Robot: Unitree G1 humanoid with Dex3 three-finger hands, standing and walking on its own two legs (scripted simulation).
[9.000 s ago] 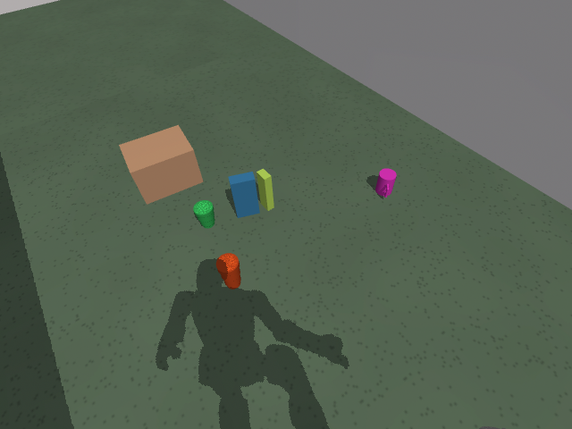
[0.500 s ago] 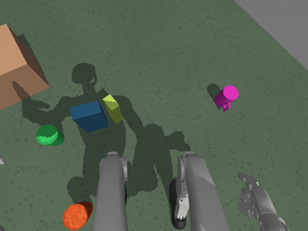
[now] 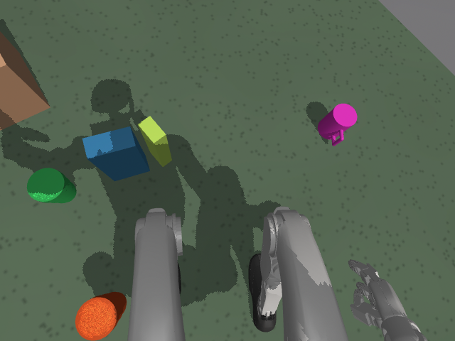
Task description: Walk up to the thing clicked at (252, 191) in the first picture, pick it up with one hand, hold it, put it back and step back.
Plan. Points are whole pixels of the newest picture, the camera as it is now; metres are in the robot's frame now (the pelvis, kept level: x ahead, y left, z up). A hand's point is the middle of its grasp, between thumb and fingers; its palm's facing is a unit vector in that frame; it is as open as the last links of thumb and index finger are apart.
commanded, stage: go down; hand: left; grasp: from the side
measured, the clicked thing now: (121, 157) +0.48 +0.27 -0.33
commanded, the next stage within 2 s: approach in 0.78 s
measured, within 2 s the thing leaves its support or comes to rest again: neither
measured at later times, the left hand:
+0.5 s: hand out of the picture +0.38 +0.44 -0.01, palm faces +0.31 -0.95 -0.10, open 17.5 cm
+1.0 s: hand out of the picture +0.39 +0.45 -0.01, palm faces +0.32 -0.95 -0.07, open 17.6 cm
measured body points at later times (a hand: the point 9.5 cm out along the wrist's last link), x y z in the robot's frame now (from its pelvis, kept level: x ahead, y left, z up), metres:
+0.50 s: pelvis +0.00 +0.00 -0.02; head +0.21 +0.06 +0.37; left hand +0.35 +0.49 +0.00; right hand +0.14 -0.28 -0.13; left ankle +0.08 +0.13 -0.40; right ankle +0.09 -0.13 -0.40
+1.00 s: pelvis +0.00 +0.01 -0.04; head +0.21 +0.07 +0.35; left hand +0.37 +0.50 -0.01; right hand +0.13 -0.28 -0.14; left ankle +0.08 +0.13 -0.40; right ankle +0.09 -0.13 -0.40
